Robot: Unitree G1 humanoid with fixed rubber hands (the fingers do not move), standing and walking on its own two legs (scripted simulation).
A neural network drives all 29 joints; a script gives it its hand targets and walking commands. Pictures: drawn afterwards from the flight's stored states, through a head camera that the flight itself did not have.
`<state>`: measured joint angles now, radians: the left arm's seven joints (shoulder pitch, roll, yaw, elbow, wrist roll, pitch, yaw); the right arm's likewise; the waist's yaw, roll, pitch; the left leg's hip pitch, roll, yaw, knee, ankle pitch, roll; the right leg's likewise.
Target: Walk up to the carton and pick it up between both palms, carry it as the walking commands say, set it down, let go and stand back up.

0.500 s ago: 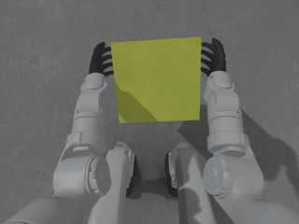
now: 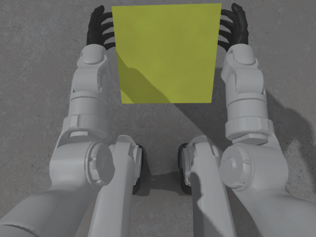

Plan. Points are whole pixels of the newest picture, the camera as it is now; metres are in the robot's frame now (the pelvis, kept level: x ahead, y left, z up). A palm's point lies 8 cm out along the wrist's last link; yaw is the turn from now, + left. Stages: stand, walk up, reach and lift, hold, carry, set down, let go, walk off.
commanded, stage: set down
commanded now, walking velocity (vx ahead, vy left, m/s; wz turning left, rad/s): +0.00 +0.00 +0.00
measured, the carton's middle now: (165, 52) +0.54 -0.02 -0.21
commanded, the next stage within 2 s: none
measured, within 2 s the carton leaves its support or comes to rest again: neither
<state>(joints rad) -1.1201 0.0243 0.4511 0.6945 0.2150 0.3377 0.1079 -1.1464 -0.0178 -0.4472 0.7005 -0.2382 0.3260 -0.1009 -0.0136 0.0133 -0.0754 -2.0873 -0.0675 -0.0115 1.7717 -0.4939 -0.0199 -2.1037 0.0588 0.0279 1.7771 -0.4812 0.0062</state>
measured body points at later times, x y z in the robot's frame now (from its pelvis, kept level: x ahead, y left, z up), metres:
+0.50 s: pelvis -0.03 +0.01 -0.06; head +0.35 -0.01 +0.17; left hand +0.55 +0.14 -0.22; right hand +0.55 -0.16 -0.21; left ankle +0.11 +0.12 -0.45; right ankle +0.11 -0.11 -0.45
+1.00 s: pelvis -0.01 +0.00 -0.10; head +0.36 -0.02 +0.16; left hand +0.58 +0.12 -0.23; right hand +0.58 -0.18 -0.23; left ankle +0.11 +0.12 -0.45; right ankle +0.11 -0.11 -0.45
